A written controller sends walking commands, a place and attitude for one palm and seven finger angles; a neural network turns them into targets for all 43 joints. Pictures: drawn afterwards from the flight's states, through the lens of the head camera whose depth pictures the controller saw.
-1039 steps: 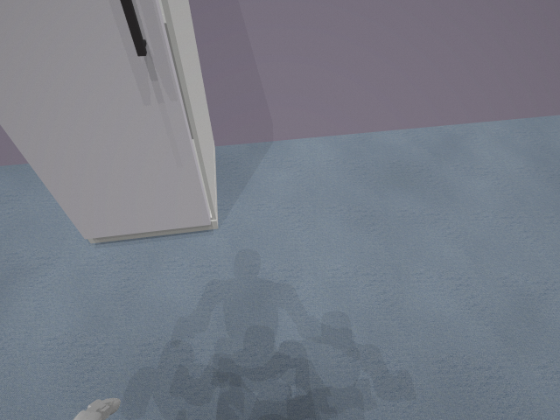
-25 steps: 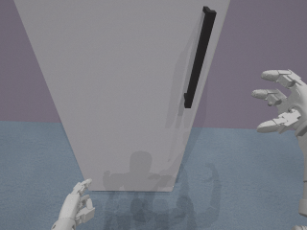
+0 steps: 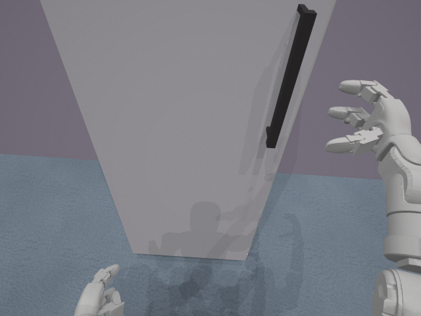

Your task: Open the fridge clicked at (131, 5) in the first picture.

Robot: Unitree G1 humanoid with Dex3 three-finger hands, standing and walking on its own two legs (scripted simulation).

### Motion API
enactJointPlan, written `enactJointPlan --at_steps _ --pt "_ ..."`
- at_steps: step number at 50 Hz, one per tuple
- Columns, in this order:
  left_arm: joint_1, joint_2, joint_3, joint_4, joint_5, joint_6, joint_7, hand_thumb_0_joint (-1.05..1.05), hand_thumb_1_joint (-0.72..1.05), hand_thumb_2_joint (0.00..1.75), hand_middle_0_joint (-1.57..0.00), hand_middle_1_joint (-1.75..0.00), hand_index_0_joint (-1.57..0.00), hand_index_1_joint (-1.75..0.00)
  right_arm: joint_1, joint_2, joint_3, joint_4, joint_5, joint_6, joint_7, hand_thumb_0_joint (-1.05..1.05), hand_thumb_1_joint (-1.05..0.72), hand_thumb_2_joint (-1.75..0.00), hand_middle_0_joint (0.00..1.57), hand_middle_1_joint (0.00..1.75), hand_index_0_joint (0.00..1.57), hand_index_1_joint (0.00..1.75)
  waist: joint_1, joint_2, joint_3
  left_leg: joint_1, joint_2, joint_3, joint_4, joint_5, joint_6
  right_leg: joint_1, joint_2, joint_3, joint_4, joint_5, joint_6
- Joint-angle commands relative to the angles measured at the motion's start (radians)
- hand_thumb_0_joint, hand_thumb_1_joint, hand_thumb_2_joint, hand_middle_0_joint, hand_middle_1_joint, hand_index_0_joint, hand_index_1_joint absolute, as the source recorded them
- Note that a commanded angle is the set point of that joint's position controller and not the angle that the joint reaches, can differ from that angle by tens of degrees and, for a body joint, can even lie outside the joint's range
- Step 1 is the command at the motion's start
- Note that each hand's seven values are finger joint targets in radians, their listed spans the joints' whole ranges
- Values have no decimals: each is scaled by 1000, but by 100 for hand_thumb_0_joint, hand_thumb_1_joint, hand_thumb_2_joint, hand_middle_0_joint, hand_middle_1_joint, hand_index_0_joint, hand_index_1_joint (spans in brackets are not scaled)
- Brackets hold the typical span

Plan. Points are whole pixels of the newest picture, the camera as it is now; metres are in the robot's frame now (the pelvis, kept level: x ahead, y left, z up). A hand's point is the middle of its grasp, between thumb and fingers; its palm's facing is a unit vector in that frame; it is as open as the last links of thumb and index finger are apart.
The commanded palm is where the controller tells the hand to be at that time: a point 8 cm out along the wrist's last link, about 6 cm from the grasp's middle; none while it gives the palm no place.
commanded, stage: move the hooked fingers beside the handle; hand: right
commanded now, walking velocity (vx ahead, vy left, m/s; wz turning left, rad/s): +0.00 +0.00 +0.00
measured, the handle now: (284, 86) +0.50 -0.11 +0.23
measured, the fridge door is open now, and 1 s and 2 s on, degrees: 0 0 0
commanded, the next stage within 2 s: feel for the door with the fingertips in 1.28 s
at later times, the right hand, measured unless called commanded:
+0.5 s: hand (313, 100) +0.46 -0.16 +0.22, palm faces +0.02 +1.00 +0.00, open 14.0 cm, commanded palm +0.43 -0.21 +0.23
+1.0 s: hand (315, 106) +0.44 -0.16 +0.22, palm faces +0.03 +1.00 +0.00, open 14.0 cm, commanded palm +0.42 -0.21 +0.22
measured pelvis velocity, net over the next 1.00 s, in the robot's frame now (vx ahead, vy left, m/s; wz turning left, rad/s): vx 0.01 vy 0.01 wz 0.01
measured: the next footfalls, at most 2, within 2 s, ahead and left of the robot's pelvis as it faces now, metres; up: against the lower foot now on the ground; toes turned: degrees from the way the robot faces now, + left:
none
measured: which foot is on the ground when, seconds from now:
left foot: down 0.00-1.00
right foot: down 0.00-1.00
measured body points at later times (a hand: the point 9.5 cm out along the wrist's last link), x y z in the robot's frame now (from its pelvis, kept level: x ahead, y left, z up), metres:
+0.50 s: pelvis +0.01 +0.00 +0.00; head +0.01 +0.02 +0.45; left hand +0.13 +0.26 -0.11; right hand +0.45 -0.21 +0.23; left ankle -0.03 +0.09 -0.74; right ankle +0.04 -0.10 -0.74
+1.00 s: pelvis +0.01 +0.01 +0.00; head +0.01 +0.02 +0.45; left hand +0.15 +0.26 -0.10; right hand +0.44 -0.22 +0.22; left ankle -0.03 +0.09 -0.74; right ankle +0.04 -0.10 -0.74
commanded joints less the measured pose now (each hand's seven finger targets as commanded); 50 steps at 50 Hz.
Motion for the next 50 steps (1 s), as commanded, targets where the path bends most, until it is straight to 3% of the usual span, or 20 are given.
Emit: enactJointPlan --at_steps 1,6,8,11,12,13,16,18,22,24,28,29,32,35,36,37,39,41,46,50 --pt "-112 122 55 -148 6 -54 6 0 90 90 -20 -30 -20 -30 -508 -204 -42 -186 13 -101 -6 0 50 -30 30 120 30 120 5 0 -266 -95 3 -71 -64 277 -6 241 -1 98 -10 163 -19" --pt "-80 131 63 -130 8 -51 5 0 90 90 -20 -30 -20 -30 -560 -208 -44 -118 7 -121 -21 0 50 -30 30 120 30 120 11 25 -275 -97 1 -72 -61 281 -8 231 0 94 -7 163 -22" --pt "-77 127 62 -128 10 -49 3 0 90 90 -20 -30 -20 -30 -619 -173 -12 -126 -3 -131 -32 0 50 -30 30 120 30 120 21 -9 -287 -104 3 -74 -53 291 -7 242 2 96 -6 175 -21" --pt "-50 134 70 -115 14 -44 2 0 90 90 -20 -30 -20 -30 -606 -186 -30 -38 -5 -140 -44 0 50 -30 30 120 30 120 21 55 -270 -104 0 -73 -58 290 -12 217 -2 90 -3 165 -24" --pt "-46 138 68 -113 16 -42 3 0 90 90 -20 -30 -20 -30 -634 -219 -55 -43 -11 -147 -51 0 50 -30 30 120 30 120 15 36 -283 -88 2 -76 -50 308 -9 211 0 92 -5 176 -24" --pt "-48 133 69 -119 16 -42 0 0 90 90 -20 -30 -20 -30 -659 -186 -26 -67 -18 -156 -54 0 50 -30 30 120 30 120 19 -1 -304 -89 2 -78 -44 323 -8 231 2 89 -2 195 -23" --pt "-23 138 75 -111 19 -35 -3 0 90 90 -20 -30 -20 -30 -624 -206 -50 -3 -21 -168 -61 0 50 -30 30 120 30 120 16 47 -306 -72 1 -77 -40 363 -11 215 -2 81 8 225 -25" --pt "-21 133 76 -111 18 -34 -5 0 90 90 -20 -30 -20 -30 -676 -166 -17 -10 -27 -176 -62 0 50 -30 30 120 30 120 26 17 -302 -95 -1 -76 -34 364 -10 227 -2 83 10 225 -24" --pt "3 140 83 -109 25 -31 -8 0 90 90 -20 -30 -20 -30 -691 -200 -55 -4 -32 -194 -73 0 50 -30 30 120 30 120 18 37 -349 -60 0 -80 -21 418 -10 226 -1 81 19 269 -27" --pt "6 134 81 -105 23 -27 -11 0 90 90 -20 -30 -20 -30 -702 -157 -21 12 -35 -193 -72 0 50 -30 30 120 30 120 28 21 -330 -78 -1 -78 -17 430 -10 230 -1 76 23 278 -26" --pt "9 139 85 -115 24 -16 -15 0 90 90 -20 -30 -20 -30 -617 -192 -65 34 -37 -187 -74 0 50 -30 30 120 30 120 4 60 -326 -45 1 -80 -11 453 -13 195 1 68 20 278 -28" --pt "4 135 83 -116 22 -14 -15 0 90 90 -20 -30 -20 -30 -633 -161 -36 29 -37 -185 -71 0 50 -30 30 120 30 120 13 42 -306 -62 1 -79 -14 439 -13 195 1 66 18 265 -27" --pt "9 139 86 -120 24 -10 -14 0 90 90 -20 -30 -20 -30 -642 -193 -60 -3 -39 -191 -77 0 50 -30 30 120 30 120 11 49 -321 -55 0 -80 -13 444 -13 201 -1 69 23 275 -31" --pt "-2 134 85 -123 21 -10 -11 0 90 90 -20 -30 -20 -30 -662 -168 -37 -42 -36 -194 -71 0 50 -30 30 120 30 120 20 19 -326 -71 -2 -81 -13 436 -12 226 -1 69 26 276 -29" --pt "2 134 90 -125 23 -11 -11 0 90 90 -20 -30 -20 -30 -639 -171 -43 -42 -32 -197 -70 0 50 -30 30 120 30 120 19 46 -329 -64 -1 -80 -17 441 -15 225 -4 64 32 279 -33" --pt "-4 137 87 -124 23 -12 -10 0 90 90 -20 -30 -20 -30 -666 -204 -64 -70 -33 -199 -72 0 50 -30 30 120 30 120 16 19 -347 -53 0 -86 -14 454 -14 226 0 67 31 281 -32" --pt "-14 130 84 -125 20 -11 -12 0 90 90 -20 -30 -20 -30 -639 -167 -41 -66 -31 -191 -66 0 50 -30 30 120 30 120 15 8 -334 -63 -2 -81 -10 453 -11 233 -1 69 31 288 -29" --pt "-14 132 87 -123 21 -11 -11 0 90 90 -20 -30 -20 -30 -639 -132 -8 -79 -27 -186 -64 0 50 -30 30 120 30 120 25 27 -334 -72 -2 -77 -13 454 -14 244 -2 65 37 294 -32" --pt "-16 138 85 -116 18 0 -6 0 90 90 -20 -30 -20 -30 -606 -172 -40 -6 -23 -155 -67 0 50 -30 30 120 30 120 21 78 -288 -83 1 -82 -29 405 -21 195 1 65 28 223 -32" --pt "-21 130 79 -117 19 -3 -3 0 90 90 -20 -30 -20 -30 -697 -153 -14 -25 -28 -177 -74 0 50 -30 30 120 30 120 32 21 -305 -98 0 -86 -27 384 -15 216 5 76 27 215 -30"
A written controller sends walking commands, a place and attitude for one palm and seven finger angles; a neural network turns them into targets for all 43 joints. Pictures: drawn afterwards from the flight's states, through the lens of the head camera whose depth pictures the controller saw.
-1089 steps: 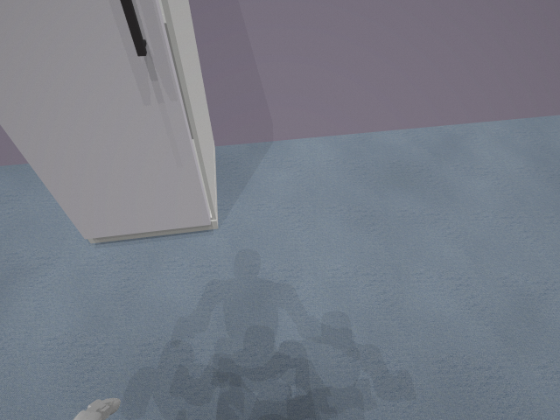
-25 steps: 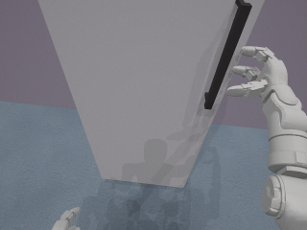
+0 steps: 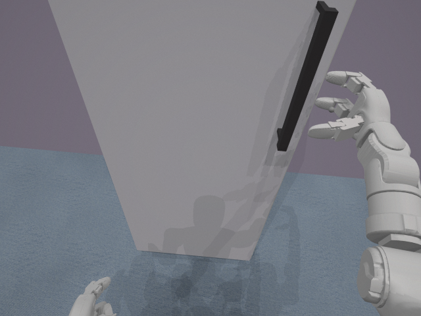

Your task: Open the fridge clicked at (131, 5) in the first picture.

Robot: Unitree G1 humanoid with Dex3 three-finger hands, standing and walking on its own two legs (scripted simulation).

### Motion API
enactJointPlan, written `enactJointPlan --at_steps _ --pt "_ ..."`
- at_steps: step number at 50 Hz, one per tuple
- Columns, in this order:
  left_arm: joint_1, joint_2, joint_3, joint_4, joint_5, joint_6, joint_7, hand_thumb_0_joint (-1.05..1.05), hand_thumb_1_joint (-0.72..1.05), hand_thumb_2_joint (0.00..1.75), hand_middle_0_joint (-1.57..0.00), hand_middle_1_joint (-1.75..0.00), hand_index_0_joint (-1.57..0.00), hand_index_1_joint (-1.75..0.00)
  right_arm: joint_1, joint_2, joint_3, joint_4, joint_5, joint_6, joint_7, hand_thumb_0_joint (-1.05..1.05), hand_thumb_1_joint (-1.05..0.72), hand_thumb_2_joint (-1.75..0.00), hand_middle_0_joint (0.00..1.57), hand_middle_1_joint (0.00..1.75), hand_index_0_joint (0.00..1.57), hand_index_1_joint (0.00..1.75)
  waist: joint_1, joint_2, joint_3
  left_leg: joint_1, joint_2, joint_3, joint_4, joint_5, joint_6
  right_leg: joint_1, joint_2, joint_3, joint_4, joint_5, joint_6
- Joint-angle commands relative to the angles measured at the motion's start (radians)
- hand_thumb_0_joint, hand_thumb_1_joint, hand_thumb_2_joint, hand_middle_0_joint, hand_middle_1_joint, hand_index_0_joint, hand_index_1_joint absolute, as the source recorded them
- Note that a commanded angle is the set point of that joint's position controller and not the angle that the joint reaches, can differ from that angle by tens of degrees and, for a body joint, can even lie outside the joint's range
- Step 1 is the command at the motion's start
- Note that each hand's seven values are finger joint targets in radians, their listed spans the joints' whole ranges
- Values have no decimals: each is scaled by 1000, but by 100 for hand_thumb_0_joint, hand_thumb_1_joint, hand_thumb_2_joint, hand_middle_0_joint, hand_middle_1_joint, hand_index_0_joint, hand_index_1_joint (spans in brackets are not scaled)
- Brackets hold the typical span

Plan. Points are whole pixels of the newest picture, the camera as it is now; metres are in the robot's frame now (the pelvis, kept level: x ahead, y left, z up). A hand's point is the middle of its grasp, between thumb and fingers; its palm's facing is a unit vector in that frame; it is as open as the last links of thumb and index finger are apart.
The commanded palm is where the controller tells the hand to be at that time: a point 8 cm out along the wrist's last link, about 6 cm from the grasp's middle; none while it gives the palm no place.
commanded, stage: move the hooked fingers beside the handle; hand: right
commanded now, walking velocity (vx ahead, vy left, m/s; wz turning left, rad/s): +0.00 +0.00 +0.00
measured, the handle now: (298, 87) +0.49 -0.12 +0.23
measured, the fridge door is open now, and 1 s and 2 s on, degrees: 0 0 0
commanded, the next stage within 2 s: feel for the door with the fingertips in 0.28 s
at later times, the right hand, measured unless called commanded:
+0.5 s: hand (329, 106) +0.44 -0.17 +0.22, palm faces +0.02 +1.00 +0.01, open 14.0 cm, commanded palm +0.41 -0.21 +0.23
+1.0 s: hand (312, 100) +0.44 -0.14 +0.23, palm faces +0.04 +1.00 +0.01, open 14.0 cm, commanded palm +0.42 -0.19 +0.23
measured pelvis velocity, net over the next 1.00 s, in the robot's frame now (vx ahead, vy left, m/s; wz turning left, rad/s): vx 0.00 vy -0.01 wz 0.01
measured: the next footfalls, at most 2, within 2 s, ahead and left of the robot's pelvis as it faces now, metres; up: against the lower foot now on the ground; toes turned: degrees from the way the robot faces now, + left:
none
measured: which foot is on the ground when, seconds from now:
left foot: down 0.00-1.00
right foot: down 0.00-1.00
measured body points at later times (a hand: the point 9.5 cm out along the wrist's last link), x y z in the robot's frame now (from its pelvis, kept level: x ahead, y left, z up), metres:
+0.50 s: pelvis -0.01 -0.01 +0.00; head -0.01 +0.00 +0.45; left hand +0.08 +0.26 -0.11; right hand +0.43 -0.23 +0.22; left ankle -0.05 +0.09 -0.74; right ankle +0.02 -0.11 -0.74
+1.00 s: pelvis +0.00 -0.01 +0.00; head -0.01 +0.01 +0.45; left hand +0.12 +0.24 -0.11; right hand +0.43 -0.19 +0.23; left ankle -0.05 +0.09 -0.74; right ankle +0.02 -0.11 -0.74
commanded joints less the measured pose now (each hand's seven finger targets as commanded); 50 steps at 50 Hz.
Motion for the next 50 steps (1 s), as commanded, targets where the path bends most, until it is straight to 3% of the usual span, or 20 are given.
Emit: enactJointPlan --at_steps 1,5,6,8,11,17,18,20,21,22,26,27,28,31,33,36,40,45,49,50 --pt "-52 125 43 -123 6 -43 9 0 90 90 -20 -30 -20 -30 -554 -231 -48 -225 10 -102 -11 0 50 -30 30 120 30 120 14 34 -295 -51 10 -76 -51 409 -23 250 12 77 5 248 -41" --pt "-50 122 38 -113 4 -45 13 0 90 90 -20 -30 -20 -30 -554 -204 -32 -140 13 -106 -1 0 50 -30 30 120 30 120 20 47 -249 -78 9 -79 -57 388 -27 225 14 77 -1 210 -40" --pt "-39 129 42 -111 4 -44 13 0 90 90 -20 -30 -20 -30 -535 -236 -53 -113 13 -111 -3 0 50 -30 30 120 30 120 16 63 -253 -67 11 -77 -62 374 -29 213 13 74 -1 199 -41" --pt "-39 125 37 -110 4 -46 13 0 90 90 -20 -30 -20 -30 -603 -214 -23 -116 4 -119 -3 0 50 -30 30 120 30 120 25 15 -257 -83 12 -80 -60 349 -23 221 14 83 -6 187 -38" --pt "-20 134 43 -108 8 -49 14 0 90 90 -20 -30 -20 -30 -555 -263 -74 -65 10 -137 -2 0 50 -30 30 120 30 120 14 76 -263 -63 12 -79 -65 353 -27 201 12 80 -7 186 -43" --pt "-7 135 46 -106 6 -67 14 0 90 90 -20 -30 -20 -30 -632 -261 -57 -98 2 -185 9 0 50 -30 30 120 30 120 22 15 -303 -71 8 -82 -54 353 -22 229 9 85 -2 201 -42" --pt "-7 131 47 -108 5 -71 11 0 90 90 -20 -30 -20 -30 -629 -229 -35 -111 4 -187 12 0 50 -30 30 120 30 120 24 2 -312 -75 6 -79 -49 364 -19 246 8 86 1 218 -41" --pt "-2 131 48 -106 4 -76 8 0 90 90 -20 -30 -20 -30 -596 -221 -41 -106 8 -179 14 0 50 -30 30 120 30 120 18 -13 -314 -87 2 -76 -49 358 -17 256 7 87 2 223 -37" --pt "5 134 51 -107 6 -79 7 0 90 90 -20 -30 -20 -30 -579 -193 -22 -106 16 -180 15 0 50 -30 30 120 30 120 22 35 -310 -76 1 -65 -51 358 -18 248 4 88 1 230 -40" --pt "-2 136 52 -107 5 -82 5 0 90 90 -20 -30 -20 -30 -571 -217 -48 -116 17 -175 12 0 50 -30 30 120 30 120 12 30 -303 -80 -1 -71 -50 359 -18 244 3 89 0 225 -40" --pt "-3 132 54 -107 7 -86 -3 0 90 90 -20 -30 -20 -30 -559 -142 0 -153 16 -149 -13 0 50 -30 30 120 30 120 13 18 -290 -110 -6 -59 -51 318 -15 262 -3 95 -1 228 -35" --pt "-5 135 52 -101 7 -84 -3 0 90 90 -20 -30 -20 -30 -568 -178 -34 -159 13 -142 -27 0 50 -30 30 120 30 120 8 29 -286 -103 -6 -62 -53 316 -15 248 -1 97 -5 217 -35" --pt "-13 129 49 -103 7 -84 -3 0 90 90 -20 -30 -20 -30 -593 -130 8 -171 10 -134 -34 0 50 -30 30 120 30 120 17 15 -278 -111 -5 -62 -51 306 -16 248 -1 95 -9 208 -33" --pt "-9 127 52 -99 14 -85 -7 0 90 90 -20 -30 -20 -30 -588 -129 -5 -187 -1 -132 -71 0 50 -30 30 120 30 120 9 32 -292 -111 -9 -56 -53 286 -13 263 -7 100 -10 219 -31" --pt "-20 116 49 -101 16 -88 -11 0 90 90 -20 -30 -20 -30 -616 -84 21 -226 -6 -131 -91 0 50 -30 30 120 30 120 10 -1 -315 -116 -8 -59 -44 302 -12 290 -6 103 -9 237 -27" --pt "-13 124 48 -93 25 -74 -9 0 90 90 -20 -30 -20 -30 -566 -139 -35 -168 -14 -118 -113 0 50 -30 30 120 30 120 -3 83 -297 -71 -8 -60 -53 321 -16 242 -5 91 -16 235 -32" --pt "-25 112 43 -97 24 -61 -5 0 90 90 -20 -30 -20 -30 -594 -139 -30 -163 -34 -109 -124 0 50 -30 30 120 30 120 2 58 -292 -62 -3 -69 -48 364 -17 243 -2 79 -16 251 -31" --pt "-29 107 43 -107 22 -53 -4 0 90 90 -20 -30 -20 -30 -596 -113 -7 -176 -30 -117 -106 0 50 -30 30 120 30 120 6 29 -309 -53 -2 -71 -47 398 -15 262 1 77 -10 274 -31" --pt "-24 112 45 -101 19 -50 -1 0 90 90 -20 -30 -20 -30 -595 -101 9 -141 -17 -110 -84 0 50 -30 30 120 30 120 17 63 -279 -61 0 -73 -54 411 -21 243 4 75 -9 260 -36" --pt "-25 112 46 -101 16 -51 -1 0 90 90 -20 -30 -20 -30 -625 -83 33 -158 -18 -111 -78 0 50 -30 30 120 30 120 25 36 -282 -74 1 -74 -55 402 -20 256 6 75 -7 256 -36"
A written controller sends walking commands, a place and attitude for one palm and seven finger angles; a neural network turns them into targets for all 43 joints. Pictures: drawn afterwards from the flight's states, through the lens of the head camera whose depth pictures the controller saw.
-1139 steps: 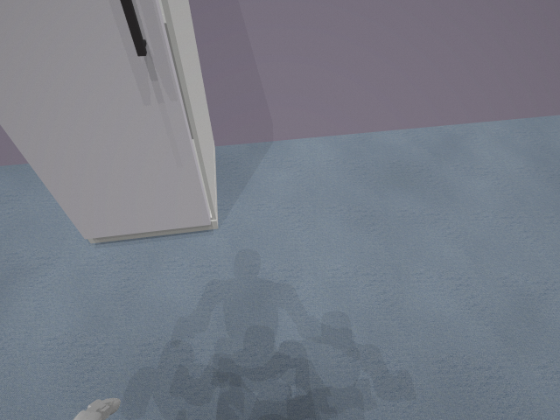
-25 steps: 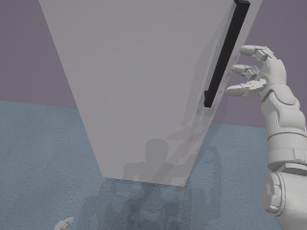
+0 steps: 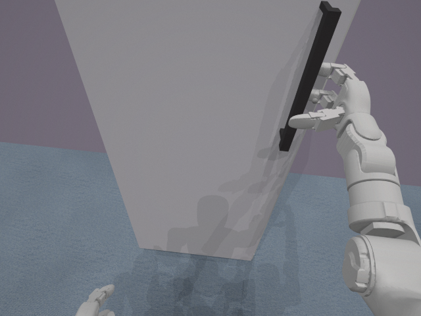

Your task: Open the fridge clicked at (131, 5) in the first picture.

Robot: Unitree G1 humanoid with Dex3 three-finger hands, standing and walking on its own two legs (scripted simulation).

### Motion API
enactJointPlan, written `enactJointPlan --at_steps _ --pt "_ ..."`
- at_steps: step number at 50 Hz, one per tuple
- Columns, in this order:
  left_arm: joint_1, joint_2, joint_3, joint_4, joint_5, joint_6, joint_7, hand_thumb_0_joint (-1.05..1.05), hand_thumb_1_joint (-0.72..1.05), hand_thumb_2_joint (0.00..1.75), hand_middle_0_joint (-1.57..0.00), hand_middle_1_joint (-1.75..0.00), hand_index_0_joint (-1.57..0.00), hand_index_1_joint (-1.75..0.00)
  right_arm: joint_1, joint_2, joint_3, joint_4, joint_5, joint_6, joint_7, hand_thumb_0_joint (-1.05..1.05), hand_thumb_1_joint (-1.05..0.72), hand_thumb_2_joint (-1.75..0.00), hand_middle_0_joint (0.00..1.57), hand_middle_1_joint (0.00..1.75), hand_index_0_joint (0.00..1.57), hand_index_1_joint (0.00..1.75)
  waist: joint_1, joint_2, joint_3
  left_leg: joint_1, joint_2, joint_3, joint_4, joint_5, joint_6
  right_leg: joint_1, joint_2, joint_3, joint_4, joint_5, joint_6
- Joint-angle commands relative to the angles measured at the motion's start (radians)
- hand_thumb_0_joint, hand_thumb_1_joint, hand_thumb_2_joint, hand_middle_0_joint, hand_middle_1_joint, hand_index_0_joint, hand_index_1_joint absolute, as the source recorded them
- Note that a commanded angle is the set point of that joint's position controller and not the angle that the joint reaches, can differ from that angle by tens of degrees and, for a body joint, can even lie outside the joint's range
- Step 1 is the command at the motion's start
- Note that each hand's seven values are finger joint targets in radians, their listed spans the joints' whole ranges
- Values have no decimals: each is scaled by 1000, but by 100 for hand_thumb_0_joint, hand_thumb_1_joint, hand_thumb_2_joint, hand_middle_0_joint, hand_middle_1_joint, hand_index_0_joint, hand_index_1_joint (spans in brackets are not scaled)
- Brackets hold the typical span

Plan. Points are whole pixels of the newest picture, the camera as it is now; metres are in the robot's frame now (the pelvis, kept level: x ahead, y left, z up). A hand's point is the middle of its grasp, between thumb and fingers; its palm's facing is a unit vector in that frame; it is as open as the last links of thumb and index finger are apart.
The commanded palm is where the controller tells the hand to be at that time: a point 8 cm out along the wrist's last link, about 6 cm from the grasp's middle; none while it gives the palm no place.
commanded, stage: feel for the door with the fingertips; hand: right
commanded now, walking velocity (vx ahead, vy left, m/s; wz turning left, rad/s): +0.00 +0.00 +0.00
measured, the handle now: (301, 87) +0.49 -0.12 +0.23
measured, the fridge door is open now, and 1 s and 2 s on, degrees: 0 0 0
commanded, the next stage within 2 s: slide the fingers in behind the handle in 0.24 s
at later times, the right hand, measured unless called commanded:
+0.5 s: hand (314, 99) +0.45 -0.14 +0.23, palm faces +0.03 +1.00 +0.01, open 13.5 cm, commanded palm +0.43 -0.19 +0.22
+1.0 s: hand (306, 102) +0.44 -0.12 +0.23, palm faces +0.02 +1.00 +0.02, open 14.0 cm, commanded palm +0.41 -0.18 +0.22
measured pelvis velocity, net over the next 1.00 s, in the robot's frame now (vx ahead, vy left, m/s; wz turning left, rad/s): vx -0.01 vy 0.00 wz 0.00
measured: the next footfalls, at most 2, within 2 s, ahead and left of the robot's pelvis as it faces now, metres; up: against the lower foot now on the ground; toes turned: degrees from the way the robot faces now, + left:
none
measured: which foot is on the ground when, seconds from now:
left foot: down 0.00-1.00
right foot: down 0.00-1.00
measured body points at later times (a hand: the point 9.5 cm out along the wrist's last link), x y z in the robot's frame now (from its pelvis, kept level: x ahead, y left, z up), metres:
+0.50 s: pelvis -0.01 +0.01 +0.00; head -0.01 +0.02 +0.45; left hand +0.08 +0.27 -0.12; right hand +0.44 -0.19 +0.23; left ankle -0.04 +0.09 -0.74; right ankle +0.03 -0.10 -0.74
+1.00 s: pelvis -0.01 +0.00 +0.00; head -0.01 +0.01 +0.45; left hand +0.11 +0.25 -0.11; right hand +0.43 -0.18 +0.23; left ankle -0.04 +0.09 -0.74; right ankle +0.03 -0.10 -0.74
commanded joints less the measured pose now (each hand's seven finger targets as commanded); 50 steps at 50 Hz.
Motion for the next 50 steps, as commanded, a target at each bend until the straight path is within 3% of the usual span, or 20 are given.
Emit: enactJointPlan --at_steps 1,4,6,7,10,12,14,17,18,21,24,27,29,33,36,37,39,42,46,50 --pt "-44 136 51 -117 -2 -41 9 0 90 90 -20 -30 -20 -30 -537 -143 10 -215 18 -72 19 0 50 -30 30 120 30 120 15 67 -278 -70 -2 -54 -47 379 -14 257 3 90 6 250 -31" --pt "-41 136 51 -105 0 -44 11 0 90 90 -20 -30 -20 -30 -577 -152 2 -214 23 -72 16 0 50 -30 30 120 30 120 19 43 -293 -79 0 -59 -47 372 -14 261 9 94 8 239 -31" --pt "-33 144 55 -99 2 -43 12 0 90 90 -20 -30 -20 -30 -549 -207 -44 -169 23 -77 12 0 50 -30 30 120 30 120 9 79 -282 -65 0 -60 -53 364 -18 235 9 89 6 224 -34" --pt "-34 144 50 -95 2 -43 13 0 90 90 -20 -30 -20 -30 -599 -214 -37 -180 19 -83 11 0 50 -30 30 120 30 120 14 60 -282 -59 6 -66 -52 366 -17 226 13 91 2 216 -35" --pt "-16 141 53 -85 3 -48 11 0 90 90 -20 -30 -20 -30 -641 -191 -14 -140 8 -100 8 0 50 -30 30 120 30 120 27 39 -279 -92 2 -63 -50 347 -16 236 12 94 8 209 -33" --pt "-10 149 55 -82 5 -48 12 0 90 90 -20 -30 -20 -30 -638 -239 -50 -109 10 -116 8 0 50 -30 30 120 30 120 20 58 -288 -67 6 -67 -48 355 -18 214 13 92 6 204 -35" --pt "-1 144 55 -75 3 -55 13 0 90 90 -20 -30 -20 -30 -686 -205 -18 -81 9 -130 15 0 50 -30 30 120 30 120 37 62 -273 -94 5 -70 -52 344 -22 213 15 91 10 183 -36" --pt "17 153 58 -66 6 -63 13 0 90 90 -20 -30 -20 -30 -690 -259 -58 -24 7 -155 20 0 50 -30 30 120 30 120 31 78 -284 -81 10 -75 -49 347 -24 189 17 90 12 173 -40" --pt "18 151 57 -63 5 -64 12 0 90 90 -20 -30 -20 -30 -708 -251 -46 -8 4 -161 26 0 50 -30 30 120 30 120 36 47 -280 -93 11 -78 -48 341 -24 187 19 87 15 164 -39" --pt "35 156 59 -63 5 -70 10 0 90 90 -20 -30 -20 -30 -668 -253 -50 59 9 -180 38 0 50 -30 30 120 30 120 37 94 -253 -98 11 -73 -53 307 -29 157 18 86 14 130 -41" --pt "30 150 59 -70 1 -81 6 0 90 90 -20 -30 -20 -30 -690 -245 -44 3 6 -205 44 0 50 -30 30 120 30 120 26 26 -303 -95 8 -74 -39 318 -19 193 16 91 15 154 -36" --pt "24 154 60 -80 -1 -90 1 0 90 90 -20 -30 -20 -30 -645 -226 -38 -37 19 -217 45 0 50 -30 30 120 30 120 21 56 -305 -91 1 -67 -38 313 -19 201 11 92 12 159 -38" --pt "18 152 59 -82 -4 -92 1 0 90 90 -20 -30 -20 -30 -621 -228 -47 -26 22 -205 44 0 50 -30 30 120 30 120 15 76 -274 -103 0 -69 -48 284 -22 184 10 89 6 129 -38" --pt "4 149 59 -92 -3 -94 -1 0 90 90 -20 -30 -20 -30 -619 -237 -51 -107 9 -194 27 0 50 -30 30 120 30 120 6 40 -304 -90 -1 -67 -43 285 -18 206 7 90 3 148 -37" --pt "-8 146 60 -101 -3 -92 -3 0 90 90 -20 -30 -20 -30 -550 -199 -34 -126 13 -174 19 0 50 -30 30 120 30 120 0 69 -284 -85 -2 -63 -50 283 -19 202 3 85 2 155 -38" --pt "-10 149 58 -99 -4 -91 -2 0 90 90 -20 -30 -20 -30 -562 -218 -51 -148 14 -168 15 0 50 -30 30 120 30 120 0 66 -291 -82 -4 -63 -47 292 -18 207 3 89 0 160 -37" --pt "-17 140 55 -98 -5 -90 -2 0 90 90 -20 -30 -20 -30 -604 -166 -2 -176 11 -151 12 0 50 -30 30 120 30 120 15 25 -283 -111 -6 -60 -48 283 -17 230 3 90 3 160 -33" --pt "-27 141 57 -105 0 -87 -3 0 90 90 -20 -30 -20 -30 -564 -186 -40 -234 16 -137 -6 0 50 -30 30 120 30 120 -3 35 -331 -76 -6 -58 -40 320 -13 253 2 93 4 211 -32" --pt "-42 138 54 -105 0 -72 -4 0 90 90 -20 -30 -20 -30 -515 -145 -10 -215 13 -98 -17 0 50 -30 30 120 30 120 -2 74 -279 -77 -7 -50 -48 314 -16 231 0 88 -3 202 -30" --pt "-54 131 49 -106 2 -58 1 0 90 90 -20 -30 -20 -30 -540 -129 0 -224 11 -69 -27 0 50 -30 30 120 30 120 3 62 -269 -86 -4 -57 -50 317 -15 234 4 90 -3 197 -29"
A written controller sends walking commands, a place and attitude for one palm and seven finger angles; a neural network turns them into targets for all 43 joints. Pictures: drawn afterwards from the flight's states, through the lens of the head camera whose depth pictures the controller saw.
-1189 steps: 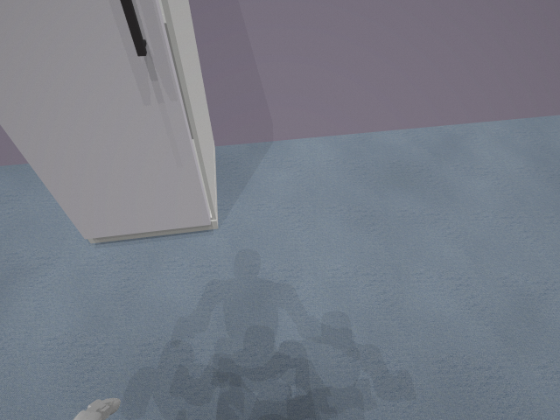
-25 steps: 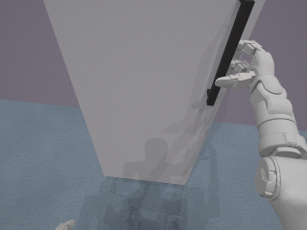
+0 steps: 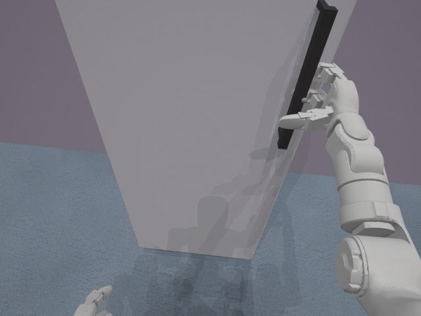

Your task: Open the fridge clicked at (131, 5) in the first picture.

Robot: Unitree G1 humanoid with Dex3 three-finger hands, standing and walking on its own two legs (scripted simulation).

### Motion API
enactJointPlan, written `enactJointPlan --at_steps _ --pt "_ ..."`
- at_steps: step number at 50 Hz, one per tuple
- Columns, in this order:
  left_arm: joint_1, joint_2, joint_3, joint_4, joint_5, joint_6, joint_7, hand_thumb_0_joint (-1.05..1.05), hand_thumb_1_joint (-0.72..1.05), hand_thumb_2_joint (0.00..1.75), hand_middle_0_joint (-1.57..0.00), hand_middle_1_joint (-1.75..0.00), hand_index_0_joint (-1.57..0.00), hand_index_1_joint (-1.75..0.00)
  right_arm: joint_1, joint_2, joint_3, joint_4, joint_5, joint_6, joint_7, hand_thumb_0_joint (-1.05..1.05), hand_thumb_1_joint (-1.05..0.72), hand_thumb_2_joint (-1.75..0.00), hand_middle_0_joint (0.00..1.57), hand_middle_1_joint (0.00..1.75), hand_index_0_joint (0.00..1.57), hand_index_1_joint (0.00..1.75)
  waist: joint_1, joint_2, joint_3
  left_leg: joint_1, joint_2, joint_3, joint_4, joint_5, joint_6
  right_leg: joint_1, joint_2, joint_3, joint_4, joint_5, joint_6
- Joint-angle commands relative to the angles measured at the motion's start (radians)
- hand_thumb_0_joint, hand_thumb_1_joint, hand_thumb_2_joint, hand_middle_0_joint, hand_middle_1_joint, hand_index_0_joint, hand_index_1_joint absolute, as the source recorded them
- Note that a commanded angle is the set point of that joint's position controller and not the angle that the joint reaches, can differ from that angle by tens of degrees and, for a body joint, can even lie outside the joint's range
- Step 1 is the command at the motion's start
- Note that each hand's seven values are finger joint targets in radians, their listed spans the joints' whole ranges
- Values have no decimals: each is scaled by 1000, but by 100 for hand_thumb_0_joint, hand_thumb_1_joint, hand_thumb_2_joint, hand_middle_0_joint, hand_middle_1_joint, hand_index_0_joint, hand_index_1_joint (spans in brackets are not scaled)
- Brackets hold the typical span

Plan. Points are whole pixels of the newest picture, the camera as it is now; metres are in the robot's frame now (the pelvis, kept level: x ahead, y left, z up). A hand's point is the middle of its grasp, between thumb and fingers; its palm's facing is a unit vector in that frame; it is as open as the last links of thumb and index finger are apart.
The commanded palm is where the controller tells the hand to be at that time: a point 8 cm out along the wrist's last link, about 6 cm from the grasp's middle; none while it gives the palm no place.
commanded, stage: slide the fingers in behind the handle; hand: right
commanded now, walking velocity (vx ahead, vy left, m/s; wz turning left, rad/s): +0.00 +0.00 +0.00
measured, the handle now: (299, 85) +0.50 -0.12 +0.23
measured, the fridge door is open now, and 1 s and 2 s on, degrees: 0 0 0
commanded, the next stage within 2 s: grip the handle and tug to test in 1.16 s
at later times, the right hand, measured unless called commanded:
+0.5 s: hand (291, 99) +0.44 -0.10 +0.23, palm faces +0.01 +1.00 +0.02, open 14.0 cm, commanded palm +0.41 -0.15 +0.23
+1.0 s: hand (290, 99) +0.44 -0.09 +0.23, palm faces +0.04 +1.00 +0.01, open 14.1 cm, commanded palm +0.41 -0.14 +0.23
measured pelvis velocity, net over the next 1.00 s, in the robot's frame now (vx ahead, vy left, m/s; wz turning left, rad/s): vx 0.00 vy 0.01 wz -0.02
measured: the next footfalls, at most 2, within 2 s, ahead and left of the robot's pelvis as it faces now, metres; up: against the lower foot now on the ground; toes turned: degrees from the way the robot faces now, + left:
none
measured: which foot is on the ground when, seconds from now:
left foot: down 0.00-1.00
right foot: down 0.00-1.00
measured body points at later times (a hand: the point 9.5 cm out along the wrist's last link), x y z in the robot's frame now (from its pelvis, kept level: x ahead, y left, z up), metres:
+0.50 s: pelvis +0.00 +0.00 +0.00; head -0.01 +0.02 +0.45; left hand +0.13 +0.25 -0.11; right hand +0.43 -0.15 +0.23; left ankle -0.04 +0.09 -0.74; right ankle +0.03 -0.10 -0.74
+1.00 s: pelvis +0.00 +0.01 +0.00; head -0.01 +0.03 +0.45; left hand +0.14 +0.25 -0.11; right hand +0.43 -0.15 +0.23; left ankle -0.04 +0.09 -0.74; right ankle +0.03 -0.10 -0.74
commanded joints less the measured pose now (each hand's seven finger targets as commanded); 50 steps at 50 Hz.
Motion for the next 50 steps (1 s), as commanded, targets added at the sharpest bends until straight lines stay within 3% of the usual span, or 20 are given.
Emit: enactJointPlan --at_steps 1,5,8,9,11,12,14,16,19,22,25,30,31,33,34,41,43,46,48,50 --pt "-61 126 41 -124 6 -29 10 0 90 90 -20 -30 -20 -30 -521 -183 -40 -225 7 -50 -16 0 50 -30 30 120 30 120 -1 68 -268 -60 -4 -54 -66 315 -14 253 2 87 -13 203 -27" --pt "-70 117 39 -127 8 -26 10 0 90 90 -20 -30 -20 -30 -551 -133 -3 -264 10 -54 -18 0 50 -30 30 120 30 120 8 58 -298 -59 -4 -55 -57 346 -12 284 5 92 -7 232 -25" --pt "-76 118 38 -126 7 -20 11 0 90 90 -20 -30 -20 -30 -544 -152 -18 -258 10 -53 -19 0 50 -30 30 120 30 120 2 52 -286 -47 -1 -57 -58 348 -11 269 6 91 -9 228 -24" --pt "-78 114 37 -127 9 -21 10 0 90 90 -20 -30 -20 -30 -557 -111 20 -271 8 -50 -18 0 50 -30 30 120 30 120 11 36 -295 -58 -1 -56 -54 356 -11 286 6 92 -6 240 -24" --pt "-75 120 41 -127 11 -16 8 0 90 90 -20 -30 -20 -30 -503 -144 -22 -253 12 -46 -24 0 50 -30 30 120 30 120 -7 78 -303 -30 -3 -51 -56 371 -11 273 5 91 -6 258 -24" --pt "-82 118 38 -132 10 -14 7 0 90 90 -20 -30 -20 -30 -531 -144 -13 -287 10 -47 -25 0 50 -30 30 120 30 120 -5 54 -310 -21 0 -53 -51 377 -9 274 8 93 -10 260 -23" --pt "-85 109 39 -130 11 -15 5 0 90 90 -20 -30 -20 -30 -520 -100 11 -289 10 -39 -29 0 50 -30 30 120 30 120 -1 47 -306 -42 -3 -50 -48 389 -8 294 7 94 -1 279 -22" --pt "-87 118 40 -130 11 -8 5 0 90 90 -20 -30 -20 -30 -486 -117 -4 -274 12 -32 -34 0 50 -30 30 120 30 120 -6 82 -292 -26 -5 -49 -57 378 -11 274 6 90 -8 266 -24" --pt "-91 109 39 -130 11 -11 4 0 90 90 -20 -30 -20 -30 -534 -68 37 -322 9 -26 -40 0 50 -30 30 120 30 120 3 54 -298 -45 -3 -49 -53 378 -10 293 5 94 -6 269 -22" --pt "-98 112 39 -131 16 -7 5 0 90 90 -20 -30 -20 -30 -507 -116 -14 -339 11 -25 -58 0 50 -30 30 120 30 120 -14 75 -320 -7 -3 -51 -53 396 -9 283 9 94 -10 283 -24" --pt "-101 103 37 -128 15 -7 1 0 90 90 -20 -30 -20 -30 -493 -56 32 -330 5 -13 -65 0 50 -30 30 120 30 120 -8 78 -288 -29 -5 -48 -56 378 -11 279 8 91 -14 261 -21" --pt "-99 104 38 -122 16 -3 5 0 90 90 -20 -30 -20 -30 -526 -61 34 -306 0 1 -74 0 50 -30 30 120 30 120 -1 70 -274 -38 -2 -55 -70 351 -14 270 11 86 -20 224 -24" --pt "-98 112 41 -122 18 -2 6 0 90 90 -20 -30 -20 -30 -510 -85 12 -304 4 -5 -74 0 50 -30 30 120 30 120 -7 105 -286 -15 -2 -54 -74 361 -16 267 10 86 -20 237 -27" --pt "-108 99 37 -128 14 -6 2 0 90 90 -20 -30 -20 -30 -532 -19 71 -340 2 -12 -66 0 50 -30 30 120 30 120 1 42 -292 -25 1 -56 -64 383 -12 286 14 84 -14 251 -24" --pt "-104 97 37 -126 14 -10 1 0 90 90 -20 -30 -20 -30 -535 7 89 -337 8 -12 -65 0 50 -30 30 120 30 120 7 54 -286 -39 -3 -50 -64 371 -12 292 12 89 -14 244 -22" --pt "-104 111 41 -123 15 -11 3 0 90 90 -20 -30 -20 -30 -505 -55 38 -320 19 -22 -58 0 50 -30 30 120 30 120 -5 117 -289 -4 0 -55 -72 394 -21 264 16 85 -18 239 -29" --pt "-107 105 38 -120 14 -11 5 0 90 90 -20 -30 -20 -30 -557 -46 56 -337 11 -21 -59 0 50 -30 30 120 30 120 5 66 -291 -22 2 -59 -71 388 -18 275 20 83 -16 233 -29" --pt "-105 108 41 -117 15 -11 4 0 90 90 -20 -30 -20 -30 -509 -62 35 -298 13 -19 -63 0 50 -30 30 120 30 120 -6 95 -285 -20 0 -57 -76 368 -19 267 18 86 -16 226 -29" --pt "-107 101 36 -115 12 -11 4 0 90 90 -20 -30 -20 -30 -554 -12 82 -304 11 -18 -60 0 50 -30 30 120 30 120 11 67 -268 -38 1 -56 -71 370 -18 270 19 87 -17 221 -27" --pt "-100 105 36 -110 13 -10 6 0 90 90 -20 -30 -20 -30 -551 -36 61 -284 12 -13 -61 0 50 -30 30 120 30 120 7 80 -268 -42 1 -57 -74 362 -19 262 21 89 -17 209 -28"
